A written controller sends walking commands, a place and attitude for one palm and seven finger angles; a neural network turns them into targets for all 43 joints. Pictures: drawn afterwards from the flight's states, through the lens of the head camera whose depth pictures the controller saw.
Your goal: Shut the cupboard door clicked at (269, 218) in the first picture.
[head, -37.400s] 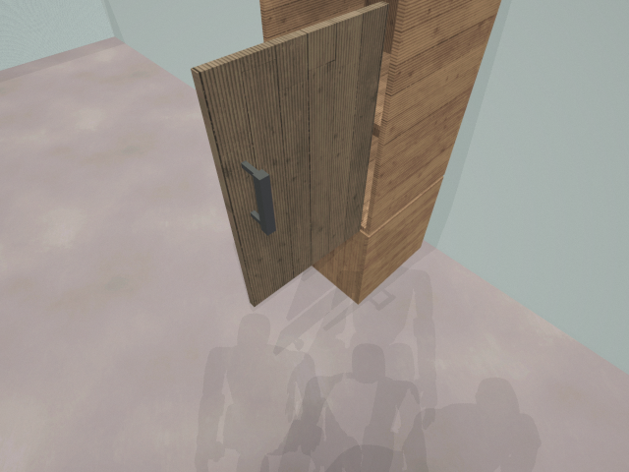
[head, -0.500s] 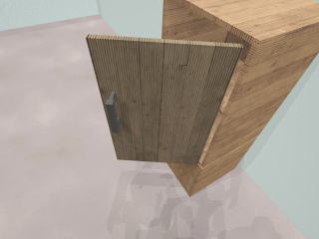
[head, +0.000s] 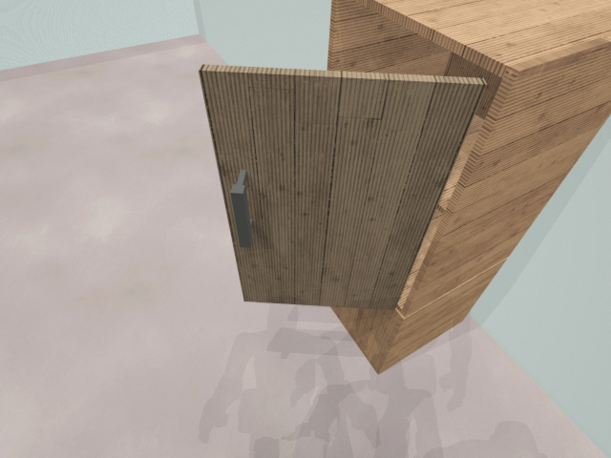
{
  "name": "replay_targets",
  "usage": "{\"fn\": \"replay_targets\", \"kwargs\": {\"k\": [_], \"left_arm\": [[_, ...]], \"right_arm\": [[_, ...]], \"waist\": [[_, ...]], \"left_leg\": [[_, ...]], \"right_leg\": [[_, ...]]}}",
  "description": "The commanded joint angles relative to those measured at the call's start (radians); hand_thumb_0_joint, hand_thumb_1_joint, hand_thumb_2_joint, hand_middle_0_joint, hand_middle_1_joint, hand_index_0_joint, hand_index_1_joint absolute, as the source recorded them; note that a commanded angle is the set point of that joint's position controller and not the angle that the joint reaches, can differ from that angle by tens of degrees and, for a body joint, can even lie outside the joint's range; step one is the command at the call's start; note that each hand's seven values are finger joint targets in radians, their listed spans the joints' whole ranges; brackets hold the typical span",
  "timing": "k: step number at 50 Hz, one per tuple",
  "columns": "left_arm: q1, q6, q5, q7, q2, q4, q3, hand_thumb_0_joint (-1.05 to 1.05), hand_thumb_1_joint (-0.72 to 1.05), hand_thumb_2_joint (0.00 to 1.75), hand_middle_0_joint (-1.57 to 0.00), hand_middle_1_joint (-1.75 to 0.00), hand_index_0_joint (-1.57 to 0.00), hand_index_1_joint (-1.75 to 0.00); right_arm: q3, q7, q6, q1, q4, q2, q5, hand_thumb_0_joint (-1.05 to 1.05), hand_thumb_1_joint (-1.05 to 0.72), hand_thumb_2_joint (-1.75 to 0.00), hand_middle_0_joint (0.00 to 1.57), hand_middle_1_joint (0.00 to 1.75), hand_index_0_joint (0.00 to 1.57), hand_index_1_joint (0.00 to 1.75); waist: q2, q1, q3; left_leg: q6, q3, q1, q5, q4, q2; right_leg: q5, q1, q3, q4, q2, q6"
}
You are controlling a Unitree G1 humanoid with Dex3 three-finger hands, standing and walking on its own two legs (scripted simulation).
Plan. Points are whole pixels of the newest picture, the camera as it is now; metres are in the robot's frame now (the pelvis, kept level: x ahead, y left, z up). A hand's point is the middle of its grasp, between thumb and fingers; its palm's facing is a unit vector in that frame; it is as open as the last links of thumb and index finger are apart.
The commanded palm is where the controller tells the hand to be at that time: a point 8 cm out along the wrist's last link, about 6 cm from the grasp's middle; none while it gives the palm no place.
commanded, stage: come to a stop and stand still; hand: left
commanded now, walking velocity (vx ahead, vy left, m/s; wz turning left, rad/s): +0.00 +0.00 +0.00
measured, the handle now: (244, 210) +0.50 +0.14 +0.02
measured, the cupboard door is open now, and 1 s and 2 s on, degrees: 57 57 57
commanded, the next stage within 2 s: look again from close up in 0.08 s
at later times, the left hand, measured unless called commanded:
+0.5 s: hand out of the picture +0.04 +0.18 -0.17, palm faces -0.02 -0.98 -0.22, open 7.4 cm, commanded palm none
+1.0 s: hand (183, 392) +0.20 +0.17 -0.01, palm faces +0.11 -0.99 -0.04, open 6.9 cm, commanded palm +0.12 +0.23 -0.06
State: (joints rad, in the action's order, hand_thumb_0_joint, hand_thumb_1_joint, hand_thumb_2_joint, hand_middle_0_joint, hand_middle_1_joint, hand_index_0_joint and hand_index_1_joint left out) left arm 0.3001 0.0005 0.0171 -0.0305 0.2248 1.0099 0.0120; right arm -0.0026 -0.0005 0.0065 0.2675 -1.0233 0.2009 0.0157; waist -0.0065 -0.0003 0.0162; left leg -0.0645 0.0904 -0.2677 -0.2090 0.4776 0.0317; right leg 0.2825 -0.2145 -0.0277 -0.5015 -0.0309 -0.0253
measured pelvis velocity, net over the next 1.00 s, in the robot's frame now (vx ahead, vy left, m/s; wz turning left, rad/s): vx -0.01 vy -0.03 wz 0.04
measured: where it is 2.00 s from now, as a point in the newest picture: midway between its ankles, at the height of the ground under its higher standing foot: outside the picture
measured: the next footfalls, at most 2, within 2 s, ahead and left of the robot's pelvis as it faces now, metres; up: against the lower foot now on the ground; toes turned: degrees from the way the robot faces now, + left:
none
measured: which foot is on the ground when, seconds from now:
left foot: down 0.00-1.00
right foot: down 0.00-1.00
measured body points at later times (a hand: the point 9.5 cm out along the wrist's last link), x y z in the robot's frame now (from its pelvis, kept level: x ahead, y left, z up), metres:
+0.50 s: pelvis +0.01 -0.01 +0.00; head +0.02 +0.00 +0.45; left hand +0.04 +0.24 -0.15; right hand +0.07 -0.26 -0.14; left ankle +0.03 +0.08 -0.74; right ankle -0.01 -0.14 -0.74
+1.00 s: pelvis -0.01 -0.03 -0.05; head +0.01 -0.03 +0.40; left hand +0.19 +0.22 -0.01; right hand +0.16 -0.27 -0.13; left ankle +0.03 +0.08 -0.74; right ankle +0.01 -0.13 -0.74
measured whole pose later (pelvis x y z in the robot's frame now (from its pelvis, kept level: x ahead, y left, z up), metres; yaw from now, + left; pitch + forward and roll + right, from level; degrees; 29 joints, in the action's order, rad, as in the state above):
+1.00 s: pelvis -0.01 -0.03 -0.05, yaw +2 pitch +8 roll +1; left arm 0.35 -0.52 -0.26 0.22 0.20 0.22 -0.17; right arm -0.03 0.00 0.31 0.24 -0.68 0.22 -0.01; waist -0.01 -0.03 -0.13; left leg -0.02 0.04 -0.68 -0.38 0.91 0.01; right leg 0.46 -0.64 0.04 -0.95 -0.02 0.02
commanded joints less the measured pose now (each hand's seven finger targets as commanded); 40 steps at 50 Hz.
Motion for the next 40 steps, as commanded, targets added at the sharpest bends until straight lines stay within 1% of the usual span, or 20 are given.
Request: {"fn": "replay_targets", "kwargs": {"k": [1,4,6,9,10,11,14,15,18,19,24,25,29,30,33,36,37,38,39,40], "left_arm": [[0.021,-0.026,0.001,-0.004,0.117,-0.030,-0.022,0.00,0.90,0.90,-0.20,-0.30,-0.20,-0.30],[0.016,-0.026,-0.001,-0.003,0.119,-0.009,-0.018,0.00,0.90,0.90,-0.20,-0.30,-0.20,-0.30],[0.014,-0.028,0.000,-0.004,0.124,0.002,-0.017,0.00,0.90,0.90,-0.20,-0.30,-0.20,-0.30],[0.009,-0.027,-0.002,-0.003,0.123,0.015,-0.014,0.00,0.90,0.90,-0.20,-0.30,-0.20,-0.30],[0.013,-0.029,0.001,-0.004,0.125,0.018,-0.015,0.00,0.90,0.90,-0.20,-0.30,-0.20,-0.30],[0.009,-0.029,0.000,-0.004,0.127,0.023,-0.014,0.00,0.90,0.90,-0.20,-0.30,-0.20,-0.30],[0.003,-0.028,-0.001,-0.002,0.127,0.029,-0.012,0.00,0.90,0.90,-0.20,-0.30,-0.20,-0.30],[0.004,-0.028,0.001,-0.003,0.128,0.028,-0.012,0.00,0.90,0.90,-0.20,-0.30,-0.20,-0.30],[-0.002,-0.030,-0.001,-0.003,0.128,0.030,-0.013,0.00,0.90,0.90,-0.20,-0.30,-0.20,-0.30],[-0.006,-0.029,-0.002,-0.002,0.130,0.034,-0.012,0.00,0.90,0.90,-0.20,-0.30,-0.20,-0.30],[-0.010,-0.030,-0.002,-0.003,0.131,0.033,-0.013,0.00,0.90,0.90,-0.20,-0.30,-0.20,-0.30],[-0.009,-0.030,-0.001,-0.004,0.129,0.031,-0.014,0.00,0.90,0.90,-0.20,-0.30,-0.20,-0.30],[-0.016,-0.031,-0.003,-0.003,0.132,0.031,-0.015,0.00,0.90,0.90,-0.20,-0.30,-0.20,-0.30],[-0.012,-0.032,-0.001,-0.004,0.132,0.029,-0.016,0.00,0.90,0.90,-0.20,-0.30,-0.20,-0.30],[-0.016,-0.031,-0.003,-0.004,0.132,0.034,-0.015,0.00,0.90,0.90,-0.20,-0.30,-0.20,-0.30],[-0.013,-0.030,-0.002,-0.004,0.129,0.035,-0.015,0.00,0.90,0.90,-0.20,-0.30,-0.20,-0.30],[0.041,-0.039,0.012,-0.048,0.069,0.056,-0.007,0.00,0.90,0.90,-0.20,-0.30,-0.20,-0.30],[-0.784,-0.306,-0.107,-0.053,0.740,-1.518,-0.553,0.00,0.90,0.90,-0.20,-0.30,-0.20,-0.30],[-0.078,-0.230,-0.136,-0.043,0.160,-1.201,-0.079,0.00,0.90,0.90,-0.22,-0.32,-0.22,-0.32],[0.178,-0.109,-0.204,-0.037,-0.041,-1.200,-0.036,0.00,0.90,0.90,-0.24,-0.34,-0.24,-0.34]], "right_arm": [[-0.031,-0.011,0.031,-0.020,0.044,0.156,-0.003,0.00,-0.90,-0.90,0.20,0.30,0.20,0.30],[-0.027,-0.012,0.033,-0.025,0.021,0.161,-0.005,0.00,-0.90,-0.90,0.20,0.30,0.20,0.30],[-0.024,-0.013,0.032,-0.031,0.012,0.158,-0.007,0.00,-0.90,-0.90,0.20,0.30,0.20,0.30],[-0.023,-0.013,0.031,-0.035,-0.005,0.161,-0.006,0.00,-0.90,-0.90,0.20,0.30,0.20,0.30],[-0.024,-0.013,0.031,-0.041,-0.006,0.157,-0.008,0.00,-0.90,-0.90,0.20,0.30,0.20,0.30],[-0.022,-0.013,0.031,-0.046,-0.012,0.159,-0.008,0.00,-0.90,-0.90,0.20,0.30,0.20,0.30],[-0.021,-0.013,0.030,-0.053,-0.021,0.162,-0.007,0.00,-0.90,-0.90,0.20,0.30,0.20,0.30],[-0.021,-0.014,0.030,-0.054,-0.023,0.158,-0.008,0.00,-0.90,-0.90,0.20,0.30,0.20,0.30],[-0.019,-0.014,0.032,-0.063,-0.028,0.163,-0.007,0.00,-0.90,-0.90,0.20,0.30,0.20,0.30],[-0.019,-0.014,0.032,-0.067,-0.030,0.165,-0.007,0.00,-0.90,-0.90,0.20,0.30,0.20,0.30],[-0.019,-0.014,0.031,-0.075,-0.038,0.162,-0.007,0.00,-0.90,-0.90,0.20,0.30,0.20,0.30],[-0.018,-0.015,0.031,-0.078,-0.039,0.155,-0.008,0.00,-0.90,-0.90,0.20,0.30,0.20,0.30],[-0.017,-0.016,0.033,-0.078,-0.047,0.161,-0.007,0.00,-0.90,-0.90,0.20,0.30,0.20,0.30],[-0.016,-0.016,0.032,-0.083,-0.048,0.155,-0.009,0.00,-0.90,-0.90,0.20,0.30,0.20,0.30],[-0.015,-0.017,0.032,-0.081,-0.053,0.159,-0.007,0.00,-0.90,-0.90,0.20,0.30,0.20,0.30],[-0.014,-0.018,0.032,-0.080,-0.056,0.157,-0.009,0.00,-0.90,-0.90,0.20,0.30,0.20,0.30],[-0.010,-0.017,0.035,-0.063,0.002,0.134,-0.014,0.00,-0.90,-0.90,0.20,0.30,0.20,0.30],[-0.068,-0.103,0.206,0.063,0.282,0.316,-0.030,0.00,-0.90,-0.90,0.20,0.30,0.20,0.30],[-0.009,-0.120,0.280,-0.062,0.300,0.188,-0.089,0.00,-0.90,-0.90,0.20,0.30,0.20,0.30],[-0.017,-0.095,0.318,-0.080,0.333,0.147,-0.059,0.00,-0.90,-0.90,0.20,0.30,0.20,0.30]], "waist": [[0.008,0.003,-0.008],[0.016,0.001,-0.001],[-0.001,0.000,0.015],[0.005,-0.003,0.014],[0.000,0.002,0.025],[-0.002,0.000,0.016],[0.019,0.000,0.015],[-0.003,0.001,0.030],[-0.003,0.001,0.006],[0.011,0.000,0.005],[-0.002,0.002,-0.003],[-0.009,0.005,0.011],[0.000,0.002,-0.015],[-0.011,0.007,0.000],[0.006,0.003,-0.012],[-0.005,0.004,-0.003],[0.095,-0.004,0.019],[0.041,-0.140,-0.318],[0.365,-0.029,-0.476],[0.361,-0.001,-0.419]], "left_leg": [[0.006,-0.185,0.040,-0.045,-0.156,-0.144],[0.011,-0.172,0.060,-0.012,-0.150,-0.144],[0.013,-0.164,0.059,0.013,-0.140,-0.137],[0.018,-0.164,0.072,-0.005,-0.153,-0.141],[0.017,-0.156,0.070,0.014,-0.144,-0.139],[0.019,-0.154,0.074,0.025,-0.140,-0.136],[0.022,-0.156,0.084,0.012,-0.154,-0.141],[0.020,-0.158,0.072,0.021,-0.149,-0.139],[0.023,-0.152,0.096,0.065,-0.143,-0.139],[0.024,-0.151,0.100,0.066,-0.144,-0.140],[0.026,-0.147,0.110,0.092,-0.142,-0.141],[0.024,-0.143,0.104,0.105,-0.137,-0.140],[0.028,-0.144,0.118,0.128,-0.139,-0.142],[0.025,-0.141,0.113,0.132,-0.136,-0.142],[0.028,-0.141,0.125,0.144,-0.140,-0.143],[0.027,-0.141,0.121,0.146,-0.143,-0.143],[0.053,-0.107,0.122,0.392,0.026,-0.169],[0.051,-0.203,0.426,0.424,0.053,-0.117],[0.078,-0.206,0.521,0.538,0.074,-0.128],[0.121,-0.200,0.389,0.558,-0.001,-0.125]], "right_leg": [[-0.061,-0.020,-0.056,0.089,-0.054,0.064],[-0.068,-0.024,-0.059,0.103,-0.061,0.060],[-0.081,-0.024,-0.068,0.116,-0.066,0.061],[-0.061,-0.027,-0.067,0.126,-0.066,0.058],[-0.080,-0.025,-0.068,0.133,-0.068,0.058],[-0.086,-0.021,-0.074,0.133,-0.071,0.058],[-0.073,-0.023,-0.070,0.138,-0.070,0.055],[-0.082,-0.020,-0.067,0.143,-0.069,0.055],[-0.112,-0.009,-0.070,0.143,-0.076,0.053],[-0.110,-0.012,-0.071,0.143,-0.073,0.052],[-0.132,0.002,-0.069,0.150,-0.077,0.049],[-0.149,0.002,-0.071,0.152,-0.075,0.049],[-0.160,0.019,-0.069,0.151,-0.078,0.049],[-0.169,0.018,-0.068,0.156,-0.078,0.049],[-0.172,0.022,-0.069,0.154,-0.077,0.048],[-0.173,0.026,-0.065,0.159,-0.079,0.046],[-0.311,-0.017,-0.065,0.113,-0.095,0.036],[-0.339,-0.031,0.072,-0.120,0.000,0.035],[-0.067,-0.167,0.123,-0.252,0.043,0.031],[0.018,-0.150,0.122,-0.278,0.039,0.040]]}}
